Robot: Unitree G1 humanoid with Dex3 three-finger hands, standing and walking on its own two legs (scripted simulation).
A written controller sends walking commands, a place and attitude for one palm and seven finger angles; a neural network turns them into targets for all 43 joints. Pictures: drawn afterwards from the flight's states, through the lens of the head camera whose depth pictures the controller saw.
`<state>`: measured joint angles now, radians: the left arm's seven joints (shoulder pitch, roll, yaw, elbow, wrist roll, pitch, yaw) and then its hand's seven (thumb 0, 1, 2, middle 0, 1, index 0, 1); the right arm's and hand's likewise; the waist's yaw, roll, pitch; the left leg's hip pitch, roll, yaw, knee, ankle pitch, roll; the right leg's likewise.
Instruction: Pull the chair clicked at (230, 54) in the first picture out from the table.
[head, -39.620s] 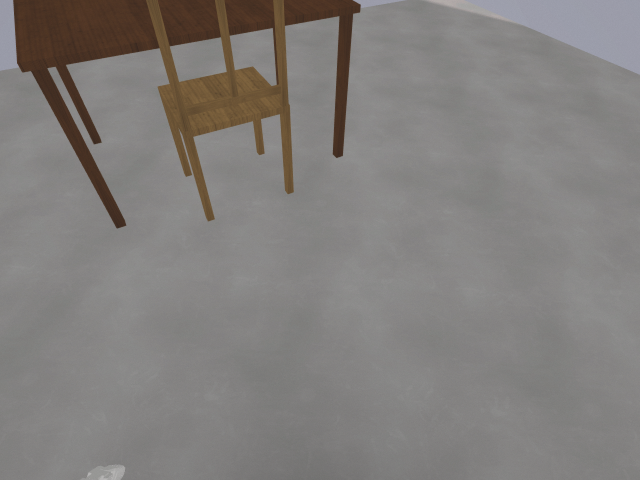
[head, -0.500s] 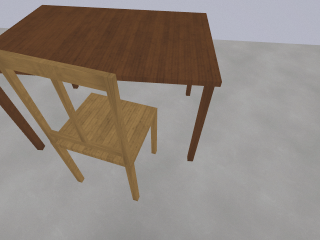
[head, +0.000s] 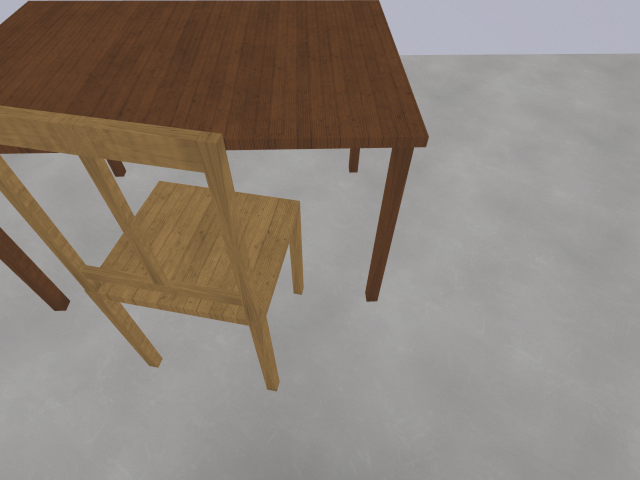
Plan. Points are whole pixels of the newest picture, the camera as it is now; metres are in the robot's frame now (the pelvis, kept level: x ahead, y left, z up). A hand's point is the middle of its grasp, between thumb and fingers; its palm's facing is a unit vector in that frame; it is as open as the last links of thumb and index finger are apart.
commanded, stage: shuffle to correct the standing spot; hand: left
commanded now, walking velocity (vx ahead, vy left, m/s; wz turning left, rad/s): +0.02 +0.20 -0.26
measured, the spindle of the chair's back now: (131, 229) +0.49 +0.39 -0.05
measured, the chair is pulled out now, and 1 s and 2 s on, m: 0.12 0.12 0.12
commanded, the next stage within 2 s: come to a stop and stand still in 0.02 s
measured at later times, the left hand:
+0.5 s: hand out of the picture +0.04 +0.23 -0.17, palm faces -0.02 -0.98 -0.17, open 7.4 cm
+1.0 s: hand out of the picture +0.02 +0.23 -0.17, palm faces -0.02 -0.98 -0.19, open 7.4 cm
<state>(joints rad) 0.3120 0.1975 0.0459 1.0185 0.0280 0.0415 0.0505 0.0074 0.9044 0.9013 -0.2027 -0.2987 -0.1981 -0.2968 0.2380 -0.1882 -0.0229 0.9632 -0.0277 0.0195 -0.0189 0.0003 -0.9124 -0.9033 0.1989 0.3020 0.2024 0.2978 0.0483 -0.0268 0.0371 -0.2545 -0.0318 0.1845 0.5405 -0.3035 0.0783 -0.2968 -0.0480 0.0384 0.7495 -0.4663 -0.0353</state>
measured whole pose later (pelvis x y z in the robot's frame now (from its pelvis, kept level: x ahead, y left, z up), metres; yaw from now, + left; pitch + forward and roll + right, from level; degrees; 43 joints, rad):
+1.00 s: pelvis +0.00 +0.06 +0.01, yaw -3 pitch -1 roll +0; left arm 0.31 0.14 0.00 1.06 0.01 -0.01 0.03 0.01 0.91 0.90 -0.20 -0.30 -0.20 -0.30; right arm 0.31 -0.15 0.02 1.08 -0.02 -0.01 -0.03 0.01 -0.93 -0.90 0.20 0.30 0.20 0.30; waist -0.01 0.02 0.01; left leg -0.26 0.01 0.07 0.54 -0.27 0.03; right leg -0.20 -0.01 -0.06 0.52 -0.31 -0.01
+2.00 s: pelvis +0.03 +0.07 +0.01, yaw -4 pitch -1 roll +0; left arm 0.32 0.13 0.00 1.12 0.01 -0.01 0.04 0.01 0.91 0.90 -0.20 -0.30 -0.20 -0.30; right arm 0.29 -0.13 0.02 1.15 -0.01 -0.03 -0.03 0.00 -0.92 -0.90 0.20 0.30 0.20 0.30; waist 0.01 -0.02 0.02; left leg -0.18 -0.01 0.08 0.45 -0.26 0.04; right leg -0.13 -0.03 -0.05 0.44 -0.30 0.01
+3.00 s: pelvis -0.04 +0.04 -0.08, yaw -3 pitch +15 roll -2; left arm 0.34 0.22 0.18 0.06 -0.28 -0.38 -0.31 0.01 0.09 0.56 -0.12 -0.17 -0.12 -0.17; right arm 0.25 -0.19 -0.01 0.61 0.02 -0.21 -0.06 0.01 -0.91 -0.90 0.20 0.30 0.21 0.30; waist -0.02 0.05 -0.13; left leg -0.96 0.06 0.00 1.17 -0.47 0.00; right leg -0.87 0.00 -0.12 1.14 -0.53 -0.05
